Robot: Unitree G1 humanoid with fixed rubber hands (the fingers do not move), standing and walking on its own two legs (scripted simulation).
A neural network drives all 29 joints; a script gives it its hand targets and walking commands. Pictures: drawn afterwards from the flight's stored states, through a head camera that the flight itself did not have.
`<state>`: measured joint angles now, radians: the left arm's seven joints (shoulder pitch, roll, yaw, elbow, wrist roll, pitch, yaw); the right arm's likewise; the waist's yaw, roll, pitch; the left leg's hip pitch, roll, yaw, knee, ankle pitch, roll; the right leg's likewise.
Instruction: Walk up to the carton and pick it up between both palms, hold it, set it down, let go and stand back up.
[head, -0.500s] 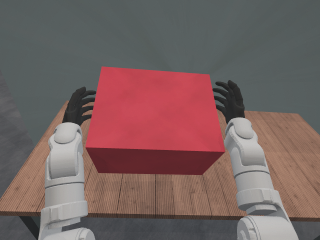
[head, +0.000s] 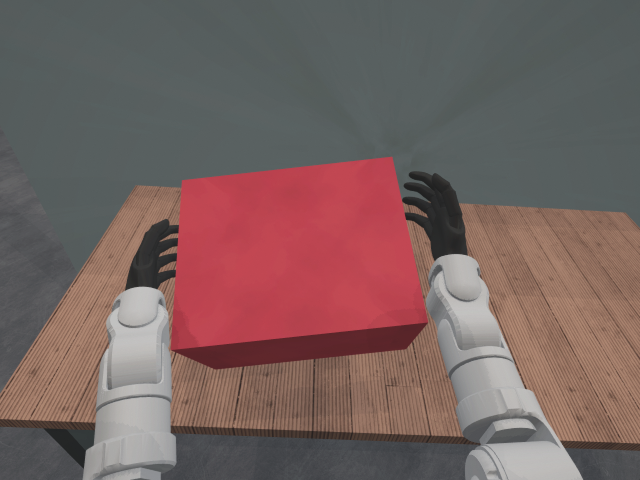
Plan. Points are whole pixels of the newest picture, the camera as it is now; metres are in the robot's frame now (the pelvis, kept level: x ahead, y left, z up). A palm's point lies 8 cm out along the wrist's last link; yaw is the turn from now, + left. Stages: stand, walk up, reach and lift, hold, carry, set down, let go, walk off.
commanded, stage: set down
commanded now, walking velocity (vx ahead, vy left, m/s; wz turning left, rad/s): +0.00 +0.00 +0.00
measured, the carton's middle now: (299, 268) +0.39 +0.04 +0.08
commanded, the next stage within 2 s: none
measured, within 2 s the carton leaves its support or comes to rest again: neither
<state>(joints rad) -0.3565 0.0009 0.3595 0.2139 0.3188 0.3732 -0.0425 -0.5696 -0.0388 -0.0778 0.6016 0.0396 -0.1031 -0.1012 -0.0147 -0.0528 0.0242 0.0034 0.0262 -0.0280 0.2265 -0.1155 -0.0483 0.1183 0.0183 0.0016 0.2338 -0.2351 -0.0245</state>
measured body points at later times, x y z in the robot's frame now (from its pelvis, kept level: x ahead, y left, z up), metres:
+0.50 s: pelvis -0.03 +0.00 +0.00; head -0.03 +0.02 +0.45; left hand +0.33 +0.22 +0.07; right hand +0.39 -0.13 +0.15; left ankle +0.01 +0.15 -0.75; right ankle -0.06 -0.10 -0.75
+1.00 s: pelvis -0.01 +0.00 +0.00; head +0.01 +0.01 +0.45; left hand +0.34 +0.22 +0.05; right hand +0.42 -0.13 +0.11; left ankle +0.01 +0.15 -0.75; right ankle -0.06 -0.10 -0.75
